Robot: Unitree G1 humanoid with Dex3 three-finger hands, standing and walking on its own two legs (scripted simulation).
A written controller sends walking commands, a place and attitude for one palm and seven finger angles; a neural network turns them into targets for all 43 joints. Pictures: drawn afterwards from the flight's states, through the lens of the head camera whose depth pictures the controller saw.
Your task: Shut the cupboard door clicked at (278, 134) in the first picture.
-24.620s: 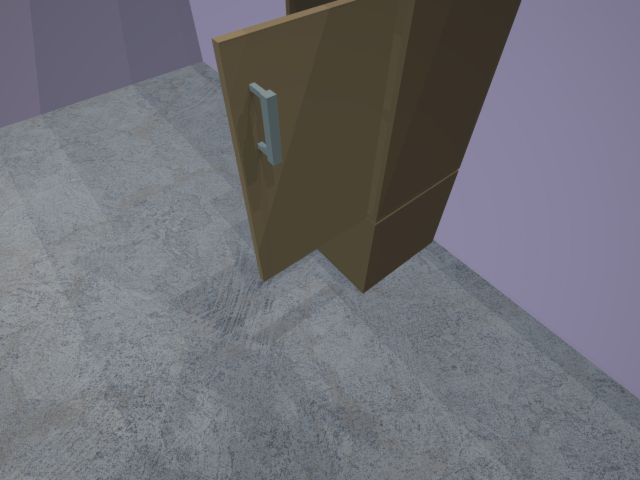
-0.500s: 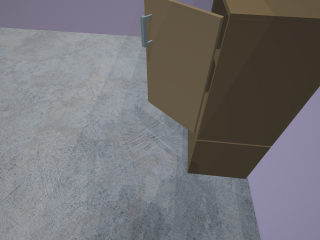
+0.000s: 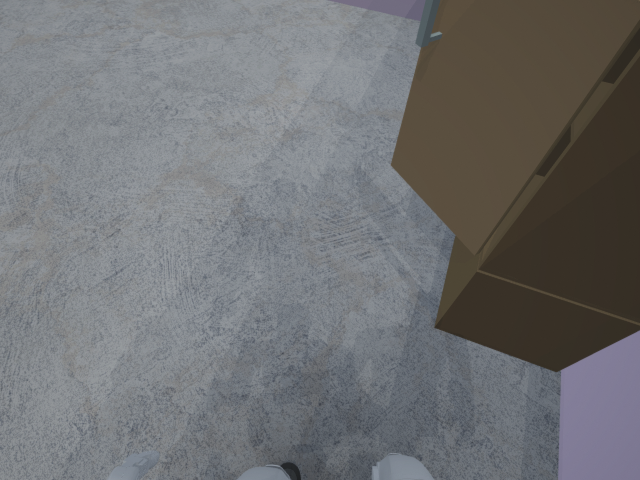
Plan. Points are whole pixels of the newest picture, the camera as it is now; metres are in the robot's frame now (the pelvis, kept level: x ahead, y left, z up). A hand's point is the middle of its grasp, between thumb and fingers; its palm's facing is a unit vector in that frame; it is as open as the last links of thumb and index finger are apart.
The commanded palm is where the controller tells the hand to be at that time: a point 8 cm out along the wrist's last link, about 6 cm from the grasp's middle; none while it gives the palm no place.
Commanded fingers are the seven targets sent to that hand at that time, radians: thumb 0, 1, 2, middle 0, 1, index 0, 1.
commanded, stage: walk to a spot facing it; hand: left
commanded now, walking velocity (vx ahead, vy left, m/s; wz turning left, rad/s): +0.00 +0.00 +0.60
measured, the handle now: (437, 9) +0.89 -0.19 +0.11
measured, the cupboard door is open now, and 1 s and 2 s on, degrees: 51 51 51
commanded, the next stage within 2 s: turn to face it in 1.88 s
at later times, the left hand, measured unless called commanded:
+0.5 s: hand out of the picture +0.00 +0.16 -0.16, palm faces +0.34 -0.90 -0.28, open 7.4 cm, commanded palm none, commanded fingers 0.00 0.90 0.90 -0.20 -0.30 -0.20 -0.30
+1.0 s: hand out of the picture +0.06 +0.20 -0.15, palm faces +0.61 -0.74 -0.28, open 7.4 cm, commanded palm none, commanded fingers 0.00 0.90 0.90 -0.20 -0.30 -0.20 -0.30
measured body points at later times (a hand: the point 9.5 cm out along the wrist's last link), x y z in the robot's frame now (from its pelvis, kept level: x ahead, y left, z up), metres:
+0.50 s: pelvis +0.02 -0.05 +0.00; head +0.09 -0.04 +0.44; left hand -0.02 +0.20 -0.14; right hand +0.18 -0.27 -0.16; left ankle -0.03 +0.08 -0.70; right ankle +0.00 -0.18 -0.74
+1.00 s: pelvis +0.11 -0.02 -0.01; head +0.14 -0.02 +0.44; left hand +0.03 +0.24 -0.13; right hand +0.30 -0.20 -0.16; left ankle -0.01 +0.05 -0.67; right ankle +0.19 -0.12 -0.74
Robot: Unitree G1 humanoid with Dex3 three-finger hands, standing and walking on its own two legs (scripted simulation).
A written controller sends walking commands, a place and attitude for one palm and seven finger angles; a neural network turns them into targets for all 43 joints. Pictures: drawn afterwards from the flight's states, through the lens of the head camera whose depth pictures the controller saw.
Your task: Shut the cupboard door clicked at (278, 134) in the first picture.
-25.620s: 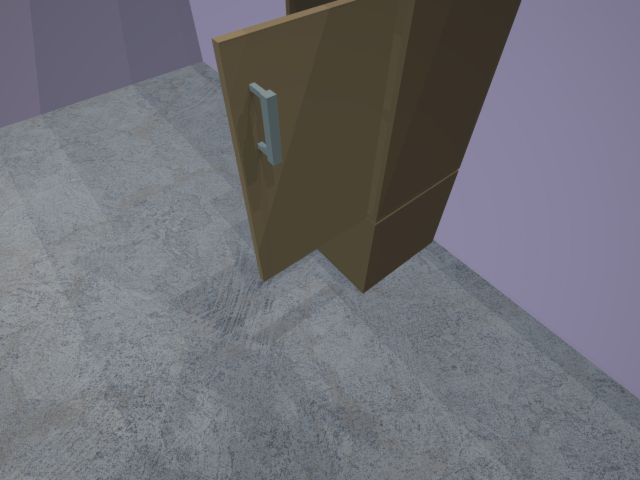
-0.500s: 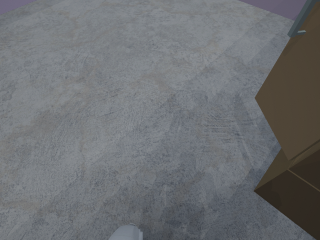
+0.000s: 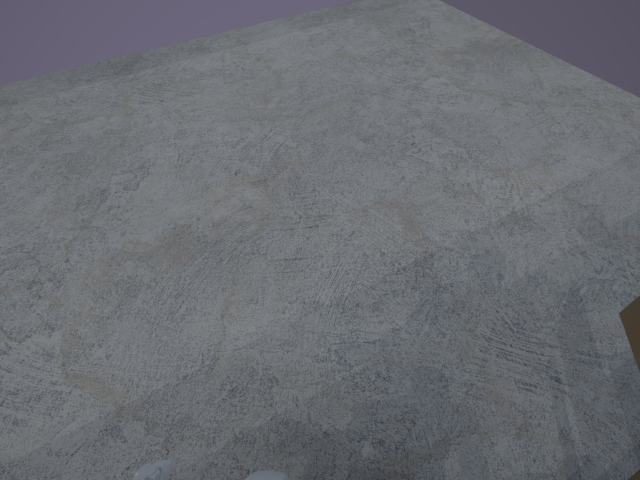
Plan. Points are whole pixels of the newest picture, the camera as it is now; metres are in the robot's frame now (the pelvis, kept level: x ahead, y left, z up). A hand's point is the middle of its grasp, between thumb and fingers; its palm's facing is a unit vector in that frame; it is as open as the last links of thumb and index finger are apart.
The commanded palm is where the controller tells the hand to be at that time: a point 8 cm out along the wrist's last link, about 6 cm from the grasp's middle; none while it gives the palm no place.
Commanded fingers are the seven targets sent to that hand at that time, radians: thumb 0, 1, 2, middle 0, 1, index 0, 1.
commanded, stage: walk to a spot facing it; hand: left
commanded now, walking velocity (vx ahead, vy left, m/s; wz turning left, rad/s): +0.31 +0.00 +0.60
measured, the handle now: out of the picture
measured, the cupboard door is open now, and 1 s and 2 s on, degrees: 51 51 51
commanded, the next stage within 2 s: turn to face it in 0.88 s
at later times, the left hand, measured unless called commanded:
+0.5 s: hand (140, 452) +0.18 +0.29 -0.17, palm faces +0.31 -0.93 -0.22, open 7.4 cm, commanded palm none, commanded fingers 0.00 0.90 0.90 -0.20 -0.30 -0.20 -0.30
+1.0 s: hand (170, 301) +0.42 +0.31 -0.15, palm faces +0.48 -0.85 -0.22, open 7.3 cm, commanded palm none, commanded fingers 0.00 0.90 0.90 -0.20 -0.30 -0.20 -0.30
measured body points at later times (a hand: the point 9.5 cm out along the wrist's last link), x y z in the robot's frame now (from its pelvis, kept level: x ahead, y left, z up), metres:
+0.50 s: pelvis +0.19 +0.08 +0.00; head +0.25 +0.11 +0.45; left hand +0.16 +0.34 -0.15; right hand +0.35 -0.13 -0.13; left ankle +0.18 +0.15 -0.73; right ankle +0.20 -0.08 -0.64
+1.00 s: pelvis +0.44 +0.11 +0.01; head +0.49 +0.13 +0.46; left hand +0.40 +0.36 -0.13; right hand +0.56 -0.10 -0.14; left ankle +0.36 +0.21 -0.63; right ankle +0.48 +0.00 -0.73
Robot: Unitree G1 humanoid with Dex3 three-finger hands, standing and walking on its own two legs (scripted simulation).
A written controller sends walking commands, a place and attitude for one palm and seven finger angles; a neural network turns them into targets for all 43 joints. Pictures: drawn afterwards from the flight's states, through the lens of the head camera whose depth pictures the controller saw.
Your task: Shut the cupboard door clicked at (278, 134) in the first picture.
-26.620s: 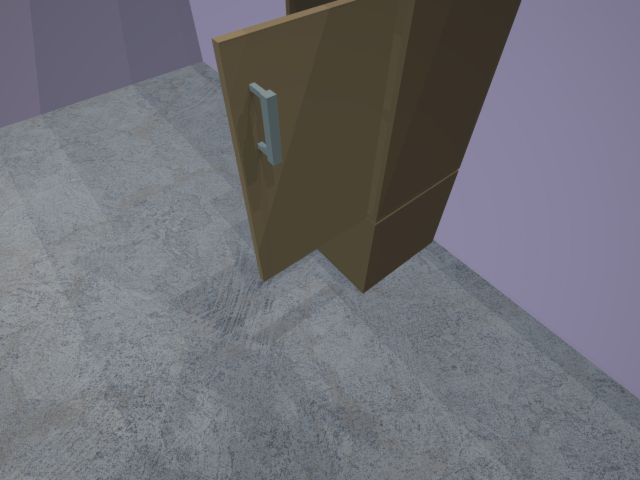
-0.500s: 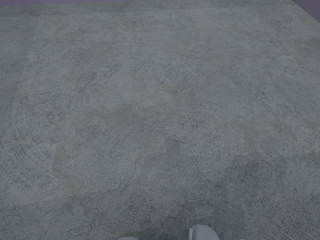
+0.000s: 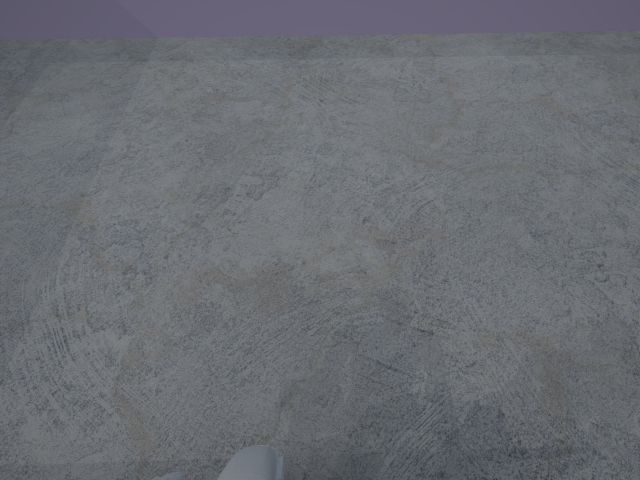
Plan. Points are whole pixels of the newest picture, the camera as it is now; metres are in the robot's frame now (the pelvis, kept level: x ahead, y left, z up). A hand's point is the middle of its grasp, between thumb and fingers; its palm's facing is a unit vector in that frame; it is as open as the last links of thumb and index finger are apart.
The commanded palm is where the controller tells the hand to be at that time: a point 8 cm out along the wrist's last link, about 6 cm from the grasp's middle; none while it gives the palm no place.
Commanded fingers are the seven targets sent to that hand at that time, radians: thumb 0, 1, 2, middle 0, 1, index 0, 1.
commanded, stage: turn to face it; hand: left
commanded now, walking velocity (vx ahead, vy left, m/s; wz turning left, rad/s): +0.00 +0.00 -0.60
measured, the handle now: out of the picture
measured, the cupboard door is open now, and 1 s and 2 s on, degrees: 51 51 51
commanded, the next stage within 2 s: none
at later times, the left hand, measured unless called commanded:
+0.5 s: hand (185, 449) +0.18 +0.21 -0.17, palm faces -0.09 -0.97 -0.22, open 7.4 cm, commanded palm none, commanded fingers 0.00 0.90 0.90 -0.20 -0.30 -0.20 -0.30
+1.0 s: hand (208, 357) +0.32 +0.20 -0.18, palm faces -0.43 -0.88 -0.20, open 7.4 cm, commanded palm none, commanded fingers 0.00 0.90 0.90 -0.20 -0.30 -0.20 -0.30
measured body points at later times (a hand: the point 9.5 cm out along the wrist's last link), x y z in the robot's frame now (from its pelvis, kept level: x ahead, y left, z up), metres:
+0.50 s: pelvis +0.10 +0.02 -0.01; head +0.13 +0.01 +0.44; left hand +0.19 +0.26 -0.16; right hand +0.17 -0.22 -0.16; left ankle +0.14 +0.12 -0.74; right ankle +0.09 -0.10 -0.72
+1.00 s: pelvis +0.16 +0.05 -0.01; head +0.21 +0.07 +0.44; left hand +0.35 +0.25 -0.17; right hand +0.11 -0.21 -0.13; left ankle +0.21 +0.14 -0.74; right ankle +0.08 -0.07 -0.69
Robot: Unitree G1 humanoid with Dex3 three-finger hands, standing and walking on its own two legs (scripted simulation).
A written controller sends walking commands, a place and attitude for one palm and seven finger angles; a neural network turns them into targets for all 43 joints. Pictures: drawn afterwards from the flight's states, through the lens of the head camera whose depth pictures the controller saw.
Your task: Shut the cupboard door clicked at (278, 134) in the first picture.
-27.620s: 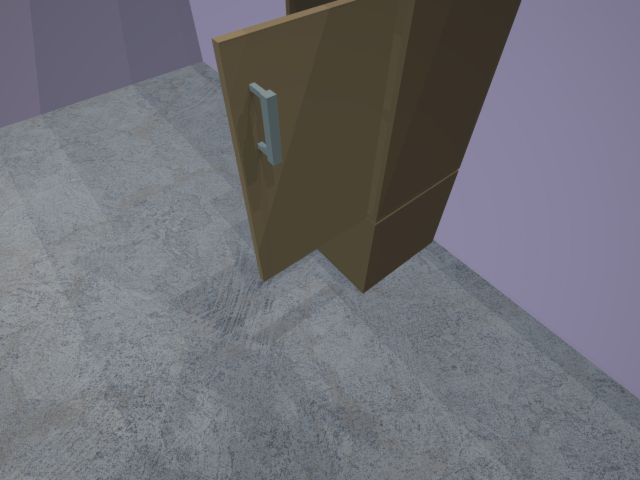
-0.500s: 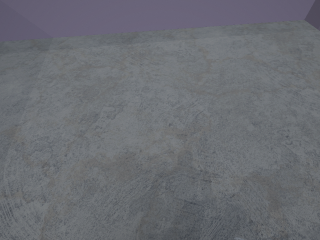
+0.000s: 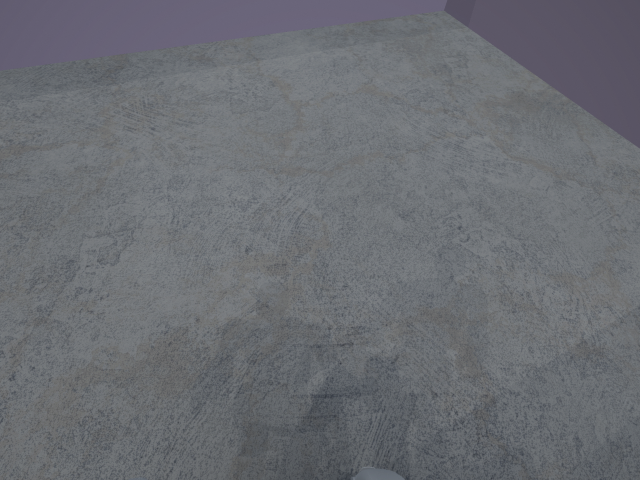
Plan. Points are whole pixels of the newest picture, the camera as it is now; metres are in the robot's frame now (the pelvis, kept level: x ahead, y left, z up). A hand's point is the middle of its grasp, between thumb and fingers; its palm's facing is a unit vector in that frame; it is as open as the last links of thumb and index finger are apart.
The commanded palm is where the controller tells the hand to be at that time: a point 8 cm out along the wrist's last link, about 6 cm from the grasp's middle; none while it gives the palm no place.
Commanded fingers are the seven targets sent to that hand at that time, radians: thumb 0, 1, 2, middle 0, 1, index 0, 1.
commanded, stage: turn to face it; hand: left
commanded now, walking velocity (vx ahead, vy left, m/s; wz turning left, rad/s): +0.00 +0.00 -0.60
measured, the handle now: out of the picture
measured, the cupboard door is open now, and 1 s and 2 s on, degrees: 51 51 51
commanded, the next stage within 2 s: none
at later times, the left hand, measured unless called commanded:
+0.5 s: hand (219, 455) +0.17 +0.14 -0.15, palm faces -0.30 -0.92 -0.26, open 7.4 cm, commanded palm none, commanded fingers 0.00 0.90 0.90 -0.20 -0.30 -0.20 -0.30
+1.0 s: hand (230, 402) +0.24 +0.14 -0.16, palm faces -0.53 -0.82 -0.21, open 7.4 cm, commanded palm none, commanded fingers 0.00 0.90 0.90 -0.20 -0.30 -0.20 -0.30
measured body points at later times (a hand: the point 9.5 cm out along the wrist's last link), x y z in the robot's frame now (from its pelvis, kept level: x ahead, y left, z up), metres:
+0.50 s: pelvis +0.01 -0.02 +0.00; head +0.05 -0.05 +0.45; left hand +0.18 +0.19 -0.13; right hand -0.02 -0.29 -0.15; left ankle +0.02 +0.11 -0.66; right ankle -0.03 -0.13 -0.73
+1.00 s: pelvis +0.04 +0.02 +0.01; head +0.09 +0.01 +0.45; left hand +0.27 +0.19 -0.14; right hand -0.05 -0.23 -0.12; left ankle +0.09 +0.11 -0.73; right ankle -0.06 -0.10 -0.67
